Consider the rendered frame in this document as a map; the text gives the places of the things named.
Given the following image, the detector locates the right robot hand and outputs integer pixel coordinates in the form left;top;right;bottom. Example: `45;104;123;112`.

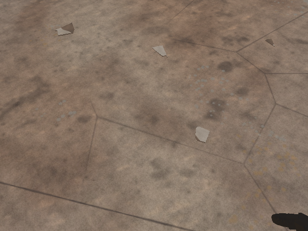
271;213;308;231

